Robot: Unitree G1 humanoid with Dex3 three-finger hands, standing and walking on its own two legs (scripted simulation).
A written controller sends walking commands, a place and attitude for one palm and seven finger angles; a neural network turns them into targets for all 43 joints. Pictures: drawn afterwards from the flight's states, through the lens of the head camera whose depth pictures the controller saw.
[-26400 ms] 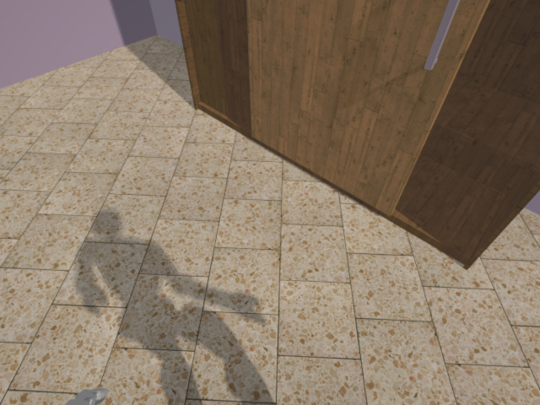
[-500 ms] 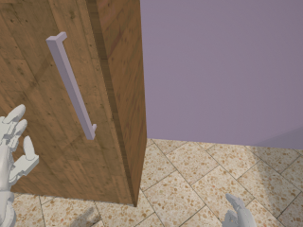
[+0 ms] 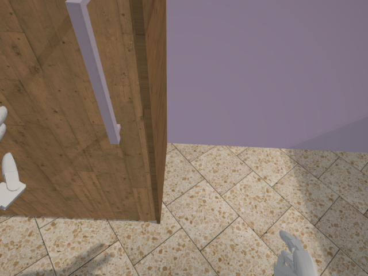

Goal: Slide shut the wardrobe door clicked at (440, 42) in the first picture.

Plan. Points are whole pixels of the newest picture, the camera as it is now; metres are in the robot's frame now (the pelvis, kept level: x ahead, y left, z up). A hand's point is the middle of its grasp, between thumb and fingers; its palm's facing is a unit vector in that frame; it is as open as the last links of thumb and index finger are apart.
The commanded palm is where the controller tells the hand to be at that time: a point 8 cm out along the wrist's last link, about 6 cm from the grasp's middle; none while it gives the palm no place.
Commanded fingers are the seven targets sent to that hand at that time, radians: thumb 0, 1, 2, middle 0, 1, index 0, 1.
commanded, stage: step back with the hand held close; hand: left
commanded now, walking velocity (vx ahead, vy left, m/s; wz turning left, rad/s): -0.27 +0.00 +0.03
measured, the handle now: (103, 84) +0.45 +0.21 +0.17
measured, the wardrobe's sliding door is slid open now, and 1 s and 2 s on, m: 0.00 0.00 0.00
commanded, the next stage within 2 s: stop stepping back and stand still in 0.82 s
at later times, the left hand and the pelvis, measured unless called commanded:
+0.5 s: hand out of the picture +0.12 +0.30 +0.17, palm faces +0.46 -0.81 -0.36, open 7.4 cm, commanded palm +0.05 +0.34 +0.19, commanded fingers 0.00 0.90 0.90 -0.20 -0.30 -0.20 -0.30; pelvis -0.08 +0.03 -0.01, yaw +2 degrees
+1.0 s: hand out of the picture -0.01 +0.36 +0.20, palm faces +0.27 -0.91 -0.33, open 7.4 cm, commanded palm -0.08 +0.42 +0.19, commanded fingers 0.00 0.90 0.90 -0.20 -0.30 -0.20 -0.30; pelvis -0.25 +0.13 +0.00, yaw -5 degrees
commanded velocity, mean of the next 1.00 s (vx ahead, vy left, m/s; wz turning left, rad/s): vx -0.29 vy -0.03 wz -0.01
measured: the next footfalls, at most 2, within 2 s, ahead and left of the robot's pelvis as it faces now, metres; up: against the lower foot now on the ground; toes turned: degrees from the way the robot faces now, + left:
right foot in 0.72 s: -0.19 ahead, -0.11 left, -0.01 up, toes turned -4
left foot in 0.82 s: -0.03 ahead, +0.17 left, +0.00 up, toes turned -4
